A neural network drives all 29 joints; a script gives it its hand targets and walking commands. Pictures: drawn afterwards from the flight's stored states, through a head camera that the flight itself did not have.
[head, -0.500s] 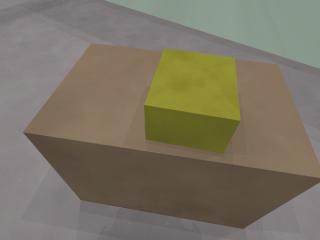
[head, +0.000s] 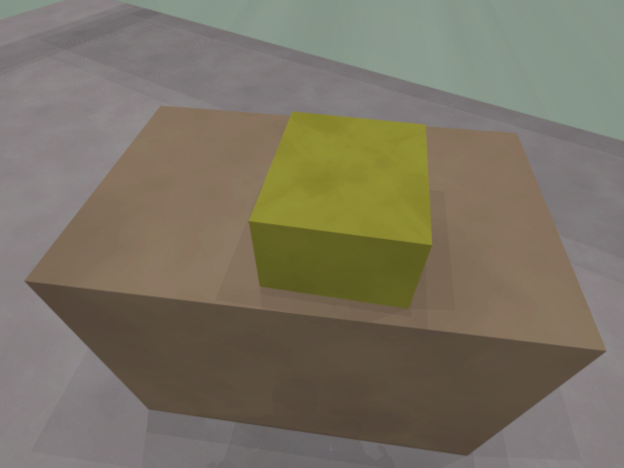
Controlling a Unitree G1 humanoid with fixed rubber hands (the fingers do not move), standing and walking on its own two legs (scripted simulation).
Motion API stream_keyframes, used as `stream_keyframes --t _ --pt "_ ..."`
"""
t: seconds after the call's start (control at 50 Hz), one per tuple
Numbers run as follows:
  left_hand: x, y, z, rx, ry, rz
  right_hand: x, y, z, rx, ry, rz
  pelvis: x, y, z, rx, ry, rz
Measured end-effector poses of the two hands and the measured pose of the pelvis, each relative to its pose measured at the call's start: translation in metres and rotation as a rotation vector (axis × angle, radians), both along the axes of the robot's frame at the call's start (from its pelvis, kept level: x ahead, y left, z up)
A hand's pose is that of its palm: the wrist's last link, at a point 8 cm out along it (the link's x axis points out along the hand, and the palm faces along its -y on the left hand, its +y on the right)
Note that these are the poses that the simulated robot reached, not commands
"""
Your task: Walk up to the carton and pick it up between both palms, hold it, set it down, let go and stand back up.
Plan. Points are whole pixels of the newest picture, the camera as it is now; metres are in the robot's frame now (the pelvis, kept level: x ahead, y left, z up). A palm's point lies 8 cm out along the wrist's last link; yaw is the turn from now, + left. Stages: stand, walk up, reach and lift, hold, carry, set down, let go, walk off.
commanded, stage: walk up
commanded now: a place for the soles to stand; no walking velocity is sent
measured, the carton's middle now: (345, 202) +0.55 -0.06 +0.00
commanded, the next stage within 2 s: none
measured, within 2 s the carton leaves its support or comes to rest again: neither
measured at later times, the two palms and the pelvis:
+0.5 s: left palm out of the picture +0.02 +0.28 -0.13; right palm out of the picture +0.03 -0.25 -0.13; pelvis +0.00 +0.01 +0.00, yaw -3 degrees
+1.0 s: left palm out of the picture +0.01 +0.32 -0.13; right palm out of the picture +0.01 -0.21 -0.14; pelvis +0.01 +0.06 +0.00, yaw -7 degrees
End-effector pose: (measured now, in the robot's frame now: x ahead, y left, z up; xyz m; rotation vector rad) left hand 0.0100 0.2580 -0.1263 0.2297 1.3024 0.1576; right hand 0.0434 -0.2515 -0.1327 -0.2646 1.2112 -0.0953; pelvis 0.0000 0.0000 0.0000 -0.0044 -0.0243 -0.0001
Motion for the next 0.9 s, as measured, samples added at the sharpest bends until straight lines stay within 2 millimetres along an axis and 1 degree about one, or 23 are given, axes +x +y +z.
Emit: stream_keyframes --t 0.16,0.3,0.42,0.56,0.74,0.82,0.86,0.9 --pt "0.006 0.013 -0.004 0.002 0.013 -0.02 -0.007 0.008 0.003 -0.015 0.023 -0.021 0.002 0.01 0.0 0.001 -0.001 -0.017" --pt "0.011 0.021 -0.007 0.01 0.013 -0.044 -0.011 0.009 0.005 -0.027 0.02 -0.046 0.002 0.015 -0.001 0.009 -0.005 -0.034" --pt "0.01 0.02 -0.005 0.017 0.02 -0.056 -0.013 0.008 0.004 -0.022 0.016 -0.06 0.001 0.015 0.0 0.012 -0.007 -0.045" --pt "0.002 0.017 -0.003 0.024 0.037 -0.058 -0.017 0.005 0.0 -0.011 0.019 -0.066 -0.002 0.012 0.0 0.015 -0.011 -0.057" --pt "-0.005 0.013 -0.002 0.026 0.063 -0.066 -0.03 0.002 -0.003 -0.006 0.046 -0.085 -0.003 0.009 -0.001 0.017 -0.008 -0.074" --pt "-0.006 0.015 0.001 0.034 0.046 -0.07 -0.036 0.002 -0.006 -0.02 0.095 -0.073 -0.002 0.019 -0.001 0.01 0.004 -0.084" --pt "-0.008 0.022 0.004 0.041 0.054 -0.068 -0.037 0.007 -0.006 -0.025 0.109 -0.07 0.0 0.027 0.0 0.009 0.009 -0.088" --pt "-0.011 0.033 0.004 0.047 0.07 -0.072 -0.035 0.015 -0.005 -0.026 0.104 -0.072 0.001 0.037 0.0 0.006 0.012 -0.096"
